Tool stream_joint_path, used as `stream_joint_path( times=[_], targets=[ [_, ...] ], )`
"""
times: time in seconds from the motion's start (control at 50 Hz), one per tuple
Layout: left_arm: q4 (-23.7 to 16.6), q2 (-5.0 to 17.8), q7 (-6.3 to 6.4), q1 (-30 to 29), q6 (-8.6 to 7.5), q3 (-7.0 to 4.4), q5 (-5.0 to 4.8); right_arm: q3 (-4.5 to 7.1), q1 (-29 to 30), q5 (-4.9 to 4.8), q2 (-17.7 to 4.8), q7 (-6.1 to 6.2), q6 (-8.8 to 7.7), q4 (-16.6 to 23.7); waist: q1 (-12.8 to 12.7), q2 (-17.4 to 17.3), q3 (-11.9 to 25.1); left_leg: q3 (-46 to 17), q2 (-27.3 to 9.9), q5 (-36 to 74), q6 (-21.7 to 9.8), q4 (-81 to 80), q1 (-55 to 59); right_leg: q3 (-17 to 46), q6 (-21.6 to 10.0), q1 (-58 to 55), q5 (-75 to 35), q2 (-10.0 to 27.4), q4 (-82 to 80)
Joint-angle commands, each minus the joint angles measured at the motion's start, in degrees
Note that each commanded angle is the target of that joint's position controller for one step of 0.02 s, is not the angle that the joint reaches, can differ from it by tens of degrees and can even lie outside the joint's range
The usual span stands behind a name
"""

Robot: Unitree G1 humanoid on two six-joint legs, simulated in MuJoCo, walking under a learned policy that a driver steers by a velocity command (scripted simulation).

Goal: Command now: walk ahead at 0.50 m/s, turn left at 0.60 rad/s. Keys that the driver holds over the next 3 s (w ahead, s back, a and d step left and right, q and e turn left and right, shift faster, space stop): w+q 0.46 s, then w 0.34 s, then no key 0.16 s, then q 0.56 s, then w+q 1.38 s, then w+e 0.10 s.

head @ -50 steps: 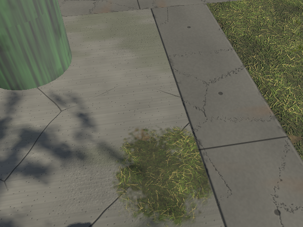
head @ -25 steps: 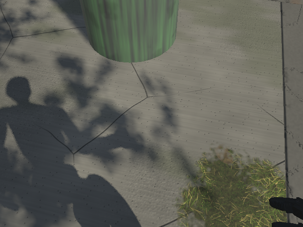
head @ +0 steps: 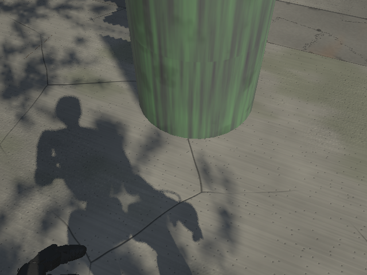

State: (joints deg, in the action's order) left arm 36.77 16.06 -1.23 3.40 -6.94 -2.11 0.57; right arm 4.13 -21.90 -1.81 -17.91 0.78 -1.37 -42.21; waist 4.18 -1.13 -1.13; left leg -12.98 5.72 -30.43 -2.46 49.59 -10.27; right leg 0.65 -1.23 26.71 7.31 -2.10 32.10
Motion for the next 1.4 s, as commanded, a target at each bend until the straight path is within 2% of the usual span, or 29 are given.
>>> stream_joint_path(
  times=[0.02,0.04,0.08,0.16,0.32,0.38,0.42,0.46,0.48,0.5,0.52,0.54,0.56,0.58,0.62,0.68,0.76,0.86,0.92,0.96,0.98,1.0,1.02,1.04,1.08,1.12,1.26,1.34,1.4],
  targets=[
    [-0.7,8.1,0.55,15.0,0.6,-3.41,-0.62,1.15,0.7,-0.73,-8.7,0.11,-1.04,5.6,-9.2,9.1,10.1,2.2,-5.2,3.6,2.1,26.8,-35.2,36.2,-10.7,-39.4,24.7,24.1,-15.1],
    [-0.9,7.2,0.71,12.0,1.02,-2.94,-0.05,1.25,4.1,0.04,-8.5,0.25,-0.75,6.4,-8.3,5.2,5.7,4.3,-7.1,7.7,2.4,25.7,-33.4,28.3,-9.2,-32.2,16.8,21.6,-15.8],
    [0.0,5.5,1.01,9.8,1.09,-2.31,0.53,1.41,6.0,0.37,-6.4,-0.26,-0.55,7.3,-6.1,6.4,1.2,4.7,-10.1,12.0,2.4,21.2,-29.7,17.9,-8.1,-23.4,6.0,17.5,-18.5],
    [2.4,6.4,1.0,10.2,0.18,-2.91,-0.36,0.66,7.2,0.37,-2.6,-0.66,0.59,8.2,-5.3,6.5,-0.5,6.7,-11.6,15.0,2.9,15.1,-29.9,8.5,-9.6,-20.5,-2.5,17.0,-22.7],
    [6.0,10.3,1.58,12.9,1.51,-3.9,-0.83,-0.53,19.0,0.46,-0.6,-3.12,-0.6,10.9,-8.9,4.0,-3.3,12.2,-10.9,32.0,2.1,-7.6,-28.0,-5.9,-7.7,-24.9,-11.4,16.2,-23.6],
    [7.3,11.8,1.55,14.6,2.52,-4.37,-1.76,-0.39,22.4,0.26,-1.2,-4.08,-0.59,12.7,-9.1,4.2,-4.4,14.3,-9.9,28.5,0.2,-12.2,-27.3,-8.2,-6.7,-29.7,-16.9,17.9,-21.6],
    [7.5,13.7,1.81,14.6,3.19,-4.8,-2.23,0.33,21.5,0.76,-2.8,-4.41,-0.3,13.3,-7.0,5.7,-2.3,17.3,-6.6,22.6,-2.1,-13.8,-22.1,-10.2,-5.8,-31.9,-35.2,18.5,-15.5],
    [7.4,14.8,2.45,14.0,4.01,-5.04,-2.79,2.61,10.8,0.79,-6.9,-4.08,0.22,11.4,0.0,6.0,4.4,19.4,-2.2,20.4,-5.3,-17.2,-7.2,-12.8,-3.9,-30.2,-46.9,17.3,1.2],
    [7.1,13.1,2.68,14.7,3.88,-4.18,-2.25,4.37,0.7,0.53,-9.9,-3.08,0.66,8.5,4.9,3.5,9.5,15.6,-2.5,22.6,-7.7,-19.2,10.0,-13.3,-2.0,-19.6,-38.7,15.4,15.2],
    [4.8,5.2,2.1,18.2,3.04,-1.64,0.6,5.21,-2.0,0.0,-15.5,-1.6,0.77,7.5,1.3,-10.1,13.6,-9.7,-17.3,18.7,-14.3,-20.0,28.8,-13.1,1.0,4.1,9.3,8.1,34.9],
    [3.1,5.8,1.46,17.7,0.98,-0.78,-0.23,4.35,-1.4,0.6,-15.3,-1.74,-0.52,10.2,0.9,-10.2,23.8,-36.8,-26.8,9.7,-22.3,-29.7,34.7,0.3,2.0,14.3,28.1,1.1,46.5],
    [2.1,11.0,0.81,11.1,0.0,-2.19,-2.64,3.15,-0.9,1.34,-10.9,-2.18,-1.57,8.9,3.4,-4.6,18.0,-28.8,-25.1,12.6,-19.0,-32.6,30.8,4.1,1.8,19.2,22.0,4.1,47.9],
    [1.2,10.7,0.69,9.2,-0.57,-1.87,-3.01,2.67,1.6,1.34,-9.7,-2.29,-2.19,8.3,1.7,-3.9,11.0,-19.3,-22.8,18.2,-16.8,-32.6,22.6,3.0,1.0,19.3,16.9,6.6,43.9],
    [2.3,9.8,1.22,9.3,-0.45,-1.68,-1.55,2.13,5.5,1.36,-8.2,-2.35,-2.58,8.4,-1.0,-0.4,7.5,-12.7,-20.4,24.3,-14.6,-32.7,14.6,2.6,1.3,16.1,12.7,9.3,39.1],
    [3.4,10.3,1.31,11.8,0.98,-2.05,-0.64,0.86,9.5,1.99,-5.3,-2.51,-3.01,8.7,-4.6,-2.6,5.1,-5.9,-17.0,33.8,-13.5,-35.2,4.8,2.8,2.3,8.5,9.2,11.1,34.8],
    [3.6,7.4,1.25,12.3,2.53,-1.34,-0.39,0.93,9.0,1.77,-6.3,-2.23,-3.79,6.4,-5.5,-1.7,3.6,-0.1,-15.6,39.0,-14.1,-38.0,-0.3,1.3,4.4,6.3,6.0,10.7,29.0],
    [1.3,5.1,0.62,3.9,2.34,-0.26,-0.31,1.03,7.2,2.0,-7.9,-1.25,-3.37,4.1,-2.6,-1.7,-0.2,5.3,-12.7,35.9,-11.4,-39.8,-1.2,0.3,5.0,6.5,-7.4,9.3,11.5],
    [-0.5,5.6,-0.7,-2.0,1.27,0.1,-0.27,1.21,3.6,1.61,-9.2,-1.04,-2.67,0.7,-0.1,-2.6,-2.4,4.5,-15.0,39.0,-9.9,-35.8,3.7,0.4,3.1,4.4,-12.8,6.3,-0.7],
    [0.2,8.1,-1.21,1.2,1.05,-0.72,0.48,1.22,4.4,1.41,-9.2,-0.44,-1.88,-0.7,-2.5,-3.9,0.4,2.7,-16.4,47.2,-7.6,-29.0,9.5,0.9,0.3,1.0,-9.4,4.7,-3.7],
    [2.5,10.5,-0.81,8.8,0.73,-1.74,1.76,0.71,5.5,1.68,-8.1,-0.08,-1.4,-0.6,-6.7,-2.2,6.2,5.0,-11.1,54.2,-4.3,-16.2,8.9,-1.7,-2.2,-12.0,-18.7,3.4,-7.8],
    [2.3,14.3,-0.28,13.2,0.57,-2.09,3.17,-0.52,3.6,3.07,-5.1,0.07,-1.45,0.2,-7.5,4.2,14.8,5.7,-6.3,38.7,-1.3,-1.9,-1.1,6.7,-6.8,-28.9,-43.0,13.0,-1.9],
    [2.7,14.5,-0.31,15.6,1.43,-2.09,3.57,-1.78,-5.4,2.45,-1.2,-0.16,-1.73,-1.6,-6.0,18.3,23.3,6.1,1.7,-7.0,2.9,18.1,-17.4,24.8,-17.9,-44.8,-55.4,27.9,-2.4],
    [3.4,11.5,-0.35,18.2,2.29,-1.73,1.29,-0.51,-4.7,0.95,-7.8,-0.39,-1.47,-3.2,-8.8,10.6,25.5,-0.3,0.8,-10.5,3.5,23.9,-20.3,27.9,-17.4,-43.8,-42.7,27.4,-5.4],
    [3.2,10.8,0.08,14.7,2.91,-1.53,0.4,0.28,1.0,-0.11,-9.6,-0.17,-0.82,-1.6,-8.6,7.6,17.8,1.1,-1.8,-7.2,3.9,25.1,-24.9,22.0,-14.8,-38.4,-31.9,25.8,-7.7],
    [3.2,7.5,0.98,7.6,3.81,-0.43,0.52,0.34,5.8,0.68,-8.3,0.89,1.52,-0.7,-6.2,4.0,7.8,4.6,-6.0,-0.6,5.3,19.1,-24.1,13.9,-11.8,-24.1,-20.4,21.1,-12.2],
    [3.3,7.2,1.67,3.7,4.43,-0.24,1.4,0.05,4.6,1.02,-5.9,1.37,4.06,-0.4,-3.6,8.4,5.0,7.9,-6.5,3.8,6.6,12.6,-16.2,8.1,-10.6,-13.0,-13.7,18.0,-16.7],
    [5.3,10.6,4.1,2.4,6.42,-1.8,0.67,0.69,8.0,1.38,-4.8,0.22,4.97,3.3,-4.5,10.1,5.9,12.1,-8.6,12.6,6.1,0.4,-12.2,0.1,-10.8,-12.3,-4.2,19.8,-19.2],
    [5.9,11.8,3.39,2.0,7.22,-2.53,0.29,1.48,10.4,1.41,-5.1,-1.06,5.37,5.5,-5.5,10.3,5.5,14.5,-8.1,12.6,3.7,-6.3,-10.3,-1.1,-10.2,-15.5,-3.7,21.4,-16.4],
    [7.4,11.0,2.96,1.9,7.61,-2.75,-1.3,2.42,5.8,1.56,-5.3,-1.35,4.9,4.6,-2.8,8.2,5.4,16.6,-5.8,19.6,0.0,-20.2,-2.0,-3.8,-5.6,-14.0,-1.6,19.7,-8.7]
  ],
)
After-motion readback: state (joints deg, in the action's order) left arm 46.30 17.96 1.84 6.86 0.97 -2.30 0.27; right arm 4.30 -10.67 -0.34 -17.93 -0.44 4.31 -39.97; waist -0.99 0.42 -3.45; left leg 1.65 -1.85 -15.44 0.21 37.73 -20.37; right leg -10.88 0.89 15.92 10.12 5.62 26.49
